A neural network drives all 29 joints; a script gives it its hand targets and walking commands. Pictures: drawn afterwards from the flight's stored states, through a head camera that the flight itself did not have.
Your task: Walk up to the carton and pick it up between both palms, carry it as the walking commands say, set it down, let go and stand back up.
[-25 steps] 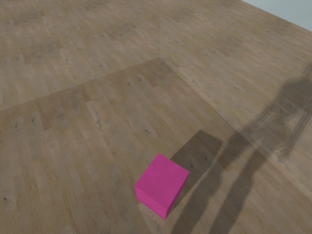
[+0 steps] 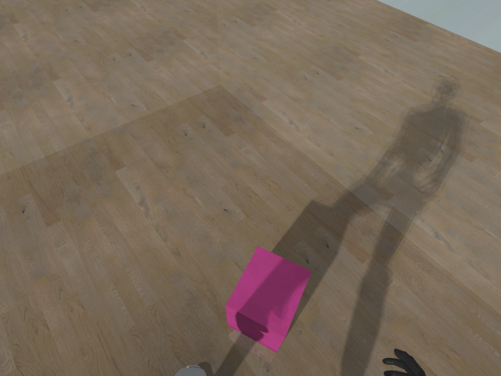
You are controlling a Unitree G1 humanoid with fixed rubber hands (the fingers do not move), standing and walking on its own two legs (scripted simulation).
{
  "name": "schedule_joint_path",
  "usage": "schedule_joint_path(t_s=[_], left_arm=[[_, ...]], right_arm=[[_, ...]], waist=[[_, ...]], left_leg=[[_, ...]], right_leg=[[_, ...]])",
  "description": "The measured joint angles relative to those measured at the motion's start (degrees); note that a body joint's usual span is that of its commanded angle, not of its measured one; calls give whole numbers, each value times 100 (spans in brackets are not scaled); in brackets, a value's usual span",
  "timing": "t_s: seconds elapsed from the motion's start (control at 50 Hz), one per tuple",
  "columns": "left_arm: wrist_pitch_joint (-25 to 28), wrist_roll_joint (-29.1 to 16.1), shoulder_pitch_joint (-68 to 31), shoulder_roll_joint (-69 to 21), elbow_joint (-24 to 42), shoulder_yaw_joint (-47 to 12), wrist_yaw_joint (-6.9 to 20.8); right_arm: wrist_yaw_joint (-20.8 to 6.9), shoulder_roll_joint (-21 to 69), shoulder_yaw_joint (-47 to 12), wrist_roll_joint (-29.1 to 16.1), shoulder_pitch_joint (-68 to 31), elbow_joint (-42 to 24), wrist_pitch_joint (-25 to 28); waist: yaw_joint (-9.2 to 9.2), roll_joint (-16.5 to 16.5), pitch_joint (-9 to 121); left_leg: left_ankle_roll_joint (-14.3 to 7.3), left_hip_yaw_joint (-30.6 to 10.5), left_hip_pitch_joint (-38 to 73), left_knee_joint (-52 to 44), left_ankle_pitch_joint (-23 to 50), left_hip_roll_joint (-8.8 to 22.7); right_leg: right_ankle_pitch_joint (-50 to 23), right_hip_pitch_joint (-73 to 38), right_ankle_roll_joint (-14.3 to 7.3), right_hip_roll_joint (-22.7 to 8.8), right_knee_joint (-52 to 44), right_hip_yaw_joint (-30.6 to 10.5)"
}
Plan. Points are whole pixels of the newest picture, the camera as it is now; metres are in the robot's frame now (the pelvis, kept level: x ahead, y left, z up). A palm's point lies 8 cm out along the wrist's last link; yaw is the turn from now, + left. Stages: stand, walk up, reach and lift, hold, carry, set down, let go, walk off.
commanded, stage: walk up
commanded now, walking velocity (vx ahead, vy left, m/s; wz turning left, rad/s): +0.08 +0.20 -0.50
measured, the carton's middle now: (267, 299) +0.45 -0.04 -0.63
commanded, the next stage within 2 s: none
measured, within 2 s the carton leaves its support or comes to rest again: neither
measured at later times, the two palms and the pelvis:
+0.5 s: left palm (103, 362) +0.15 +0.25 -0.10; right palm out of the picture -0.02 -0.17 -0.15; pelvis +0.02 +0.06 +0.01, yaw -13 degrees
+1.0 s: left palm (97, 366) +0.15 +0.28 -0.15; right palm out of the picture +0.01 -0.17 -0.11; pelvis +0.03 +0.07 +0.01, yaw -16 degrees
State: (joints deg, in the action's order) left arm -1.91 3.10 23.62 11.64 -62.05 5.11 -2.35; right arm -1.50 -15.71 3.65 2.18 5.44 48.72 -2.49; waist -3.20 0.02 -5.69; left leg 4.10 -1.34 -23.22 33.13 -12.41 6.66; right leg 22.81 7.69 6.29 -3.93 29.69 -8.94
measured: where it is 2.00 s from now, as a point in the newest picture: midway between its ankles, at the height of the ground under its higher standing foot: outside the picture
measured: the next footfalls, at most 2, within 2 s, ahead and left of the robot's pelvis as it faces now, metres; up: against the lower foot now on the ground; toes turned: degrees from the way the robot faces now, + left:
right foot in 0.32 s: +0.04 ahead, -0.02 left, +0.00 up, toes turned -16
left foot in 0.70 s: +0.10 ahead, +0.17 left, +0.00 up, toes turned -25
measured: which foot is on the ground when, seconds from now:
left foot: down 0.00-0.32, up 0.34-0.68, down 0.70-1.00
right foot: down 0.00-0.00, up 0.02-0.30, down 0.32-0.72, up 0.74-1.00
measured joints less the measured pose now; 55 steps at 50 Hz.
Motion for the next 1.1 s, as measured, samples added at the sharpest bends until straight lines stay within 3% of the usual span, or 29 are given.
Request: schedule_joint_path(t_s=[0.06,0.1,0.16,0.24,0.3,0.32,0.34,0.38,0.42,0.5,0.56,0.64,0.7,0.74,0.8,0.86,0.92,1.02,1.06,1.1], left_arm=[[-90,-13,-340,366,296,31,-1],[-39,-29,-518,605,564,81,21],[-40,-45,-806,844,771,131,101],[-109,-55,-1255,793,1036,97,218],[-45,-89,-1583,518,1243,-45,272],[13,-89,-1637,398,1309,-92,285],[66,-74,-1671,240,1336,-132,287],[122,-41,-1612,-31,1319,-242,271],[133,-52,-1476,-247,1169,-346,267],[198,-163,-1167,-465,834,-444,242],[242,-233,-1108,-413,748,-384,126],[261,-221,-1172,-331,644,-376,125],[161,-236,-1179,-280,489,-345,145],[61,-281,-1220,-147,401,-295,144],[-96,-306,-1224,-1,387,-177,157],[-227,-273,-1295,162,328,-124,219],[-234,-242,-1363,223,350,-155,261],[-126,-241,-1414,138,479,-257,291],[-40,-206,-1418,53,480,-259,277],[34,-162,-1358,-102,458,-282,246]], right_arm=[[106,275,-91,-67,-1,92,56],[150,531,-220,-119,-13,156,40],[230,843,-330,-113,147,160,25],[307,909,-359,-95,415,194,-32],[314,719,-260,-83,625,283,-72],[306,622,-219,-93,701,324,-87],[282,503,-174,-97,745,391,-99],[224,334,-95,-103,813,550,-154],[150,247,-11,-107,900,628,-152],[48,278,0,-100,1094,770,12],[73,392,-35,-98,1205,855,42],[201,446,-109,-127,1056,848,58],[289,475,-161,-123,924,791,125],[365,635,-199,-94,816,785,194],[407,797,-257,-83,736,653,262],[457,902,-293,-60,707,604,259],[426,914,-293,-43,694,636,226],[311,786,-197,-35,610,755,123],[288,677,-151,-57,538,785,56],[285,523,-112,-92,495,798,-57]], waist=[[-57,-377,-181],[-88,-556,-329],[72,-693,-353],[293,-583,-273],[397,-299,-163],[397,-170,-101],[421,49,-83],[534,360,-8],[614,542,78],[613,487,289],[499,301,337],[417,190,171],[437,114,86],[389,-230,-5],[327,-452,-75],[357,-573,-106],[378,-573,-58],[286,-353,50],[241,-143,28],[273,125,52]], left_leg=[[-76,333,-145,202,202,-205],[-134,579,-40,165,144,-166],[-197,833,83,90,133,-150],[-273,1152,179,143,63,-137],[-321,1320,146,344,-54,-153],[-335,1360,81,531,-169,-134],[-341,1274,13,805,-424,-81],[-308,819,-198,1619,-953,-206],[-246,502,-256,2204,-918,-314],[-141,348,-117,2508,-516,-306],[-68,324,57,2060,-425,-229],[-148,295,332,971,-743,-176],[-245,452,727,-58,-256,-194],[-349,584,735,-35,-206,-321],[-396,691,702,45,-320,-251],[-352,689,749,-35,-270,-159],[-318,670,774,-131,-196,-111],[-233,746,684,74,-271,-57],[-198,733,584,370,-445,27],[-259,453,462,727,-1010,-81]], right_leg=[[953,861,-308,-113,1701,51],[1076,1414,-407,38,2806,322],[960,1918,-487,174,3666,853],[886,1984,-536,272,3322,1294],[531,1509,-653,272,1928,1406],[198,1331,-793,279,1470,1419],[-4,1284,-981,349,1425,1453],[-73,1125,-1127,426,1343,1497],[-193,808,-1105,499,943,1462],[-599,229,-1060,561,-8,1261],[-787,-16,-1035,570,-475,1209],[-776,66,-992,668,-443,1234],[-555,263,-932,745,-59,1293],[-327,492,-853,603,470,1185],[600,1132,-611,686,2148,989],[592,1490,-503,628,3121,939],[445,1426,-477,444,2734,891],[-98,725,-533,137,720,1009],[-634,602,-538,183,382,1056],[-608,588,-495,261,384,1096]])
